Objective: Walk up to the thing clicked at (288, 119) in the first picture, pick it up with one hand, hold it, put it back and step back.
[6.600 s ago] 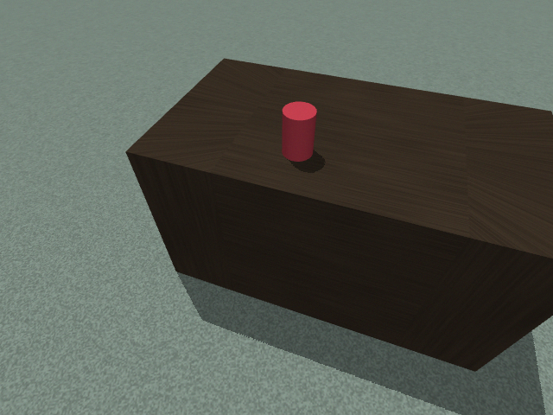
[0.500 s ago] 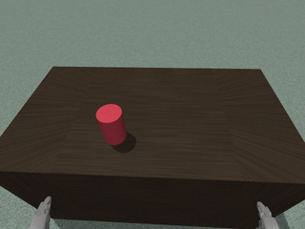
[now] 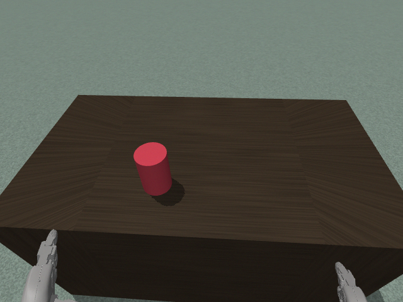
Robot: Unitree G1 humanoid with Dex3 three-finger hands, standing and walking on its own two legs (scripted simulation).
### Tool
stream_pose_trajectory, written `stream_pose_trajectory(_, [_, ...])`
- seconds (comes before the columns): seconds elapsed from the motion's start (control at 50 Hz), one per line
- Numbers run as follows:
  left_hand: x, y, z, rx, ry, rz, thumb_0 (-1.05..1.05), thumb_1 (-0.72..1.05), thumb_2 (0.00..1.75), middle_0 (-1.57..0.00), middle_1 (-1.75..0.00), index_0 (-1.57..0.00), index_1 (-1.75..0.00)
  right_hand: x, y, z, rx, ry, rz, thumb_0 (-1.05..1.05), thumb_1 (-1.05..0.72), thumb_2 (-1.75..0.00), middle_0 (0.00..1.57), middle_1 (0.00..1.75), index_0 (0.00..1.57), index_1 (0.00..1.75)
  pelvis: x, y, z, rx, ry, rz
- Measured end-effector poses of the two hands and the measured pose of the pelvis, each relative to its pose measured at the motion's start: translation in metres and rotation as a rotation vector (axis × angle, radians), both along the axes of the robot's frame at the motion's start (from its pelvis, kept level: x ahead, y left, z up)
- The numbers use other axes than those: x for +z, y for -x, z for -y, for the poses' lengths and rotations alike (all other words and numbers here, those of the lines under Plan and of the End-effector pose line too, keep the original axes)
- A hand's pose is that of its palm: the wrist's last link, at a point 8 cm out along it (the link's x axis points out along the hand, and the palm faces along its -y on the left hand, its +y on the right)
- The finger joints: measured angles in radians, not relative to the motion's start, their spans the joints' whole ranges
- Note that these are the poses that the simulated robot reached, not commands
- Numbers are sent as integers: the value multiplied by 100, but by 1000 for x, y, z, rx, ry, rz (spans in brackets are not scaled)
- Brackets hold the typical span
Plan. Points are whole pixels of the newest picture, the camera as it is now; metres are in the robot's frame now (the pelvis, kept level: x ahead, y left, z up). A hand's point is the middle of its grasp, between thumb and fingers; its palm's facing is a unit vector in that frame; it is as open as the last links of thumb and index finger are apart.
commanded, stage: rise first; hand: left
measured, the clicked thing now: (154, 169) +0.49 +0.17 -0.06
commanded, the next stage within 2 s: go down in 0.52 s
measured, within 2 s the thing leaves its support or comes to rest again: neither
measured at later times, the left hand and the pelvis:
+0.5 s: hand (62, 283) +0.17 +0.26 +0.03, palm faces +0.31 -0.87 -0.38, open 17.7 cm; pelvis -0.01 -0.01 +0.00, yaw +1 degrees
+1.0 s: hand (49, 247) +0.22 +0.29 +0.05, palm faces +0.33 -0.92 -0.24, open 17.6 cm; pelvis -0.02 +0.00 -0.01, yaw +2 degrees
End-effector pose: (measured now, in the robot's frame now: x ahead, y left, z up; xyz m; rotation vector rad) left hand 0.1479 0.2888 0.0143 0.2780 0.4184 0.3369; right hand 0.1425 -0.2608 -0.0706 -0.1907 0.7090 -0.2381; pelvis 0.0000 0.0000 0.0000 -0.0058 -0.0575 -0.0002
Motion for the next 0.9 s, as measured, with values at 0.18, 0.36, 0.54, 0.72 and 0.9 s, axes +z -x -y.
stream_pose_trajectory(0.18, [17, 8, -2, -2, -40, 50, -1, -57, 5, -4, -3, -3, -5, -9, 5, 1, 1, -12, -27, -1, 51, -4, 6, 5, 6, 6, 0, 5, 3, 4, -2, 9])
stream_pose_trajectory(0.36, [31, 14, -4, 3, -78, 100, -1, -59, 6, -5, -3, -3, -6, -12, 4, 6, 2, -9, -23, -1, 50, -4, 6, 5, 6, 6, 0, 9, 7, 11, -5, 16])
stream_pose_trajectory(0.54, [39, 15, -7, 5, -101, 140, -1, -60, 7, -5, -3, -3, -6, -14, 4, 7, 6, -8, -32, -1, 51, -5, 6, 5, 6, 6, 0, 11, 9, 16, -6, 15])
stream_pose_trajectory(0.72, [49, 16, -7, -6, -106, 195, -1, -60, 6, -5, -4, -4, -7, -15, 2, 5, 21, -11, -29, -1, 51, -5, 6, 5, 6, 6, -1, 11, 8, 18, -4, 2])
stream_pose_trajectory(0.9, [46, -4, -27, 5, -59, 266, -2, -60, 5, -7, -8, -7, -9, -18, -2, 0, 29, -11, -35, -1, 50, -5, 6, 5, 6, 6, -6, 14, 6, 32, -2, -18])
